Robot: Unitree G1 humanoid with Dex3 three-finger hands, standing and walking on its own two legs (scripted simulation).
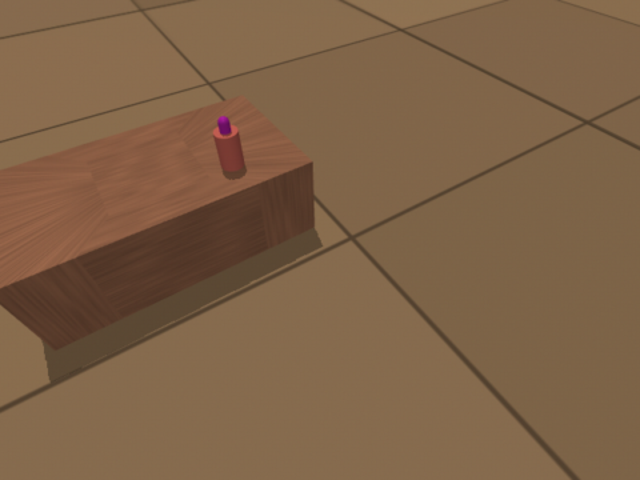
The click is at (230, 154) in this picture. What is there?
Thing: necked bottle
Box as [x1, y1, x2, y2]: [213, 116, 244, 171]
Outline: 221,116 218,119 218,126 214,129 213,135 222,168 225,170 232,171 239,169 244,163 238,131 235,126 229,124 228,119 226,117
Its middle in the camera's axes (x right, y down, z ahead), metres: -0.33 -0.37 +1.38
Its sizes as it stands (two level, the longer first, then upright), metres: 0.088 0.088 0.198
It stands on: a support 0.36 m high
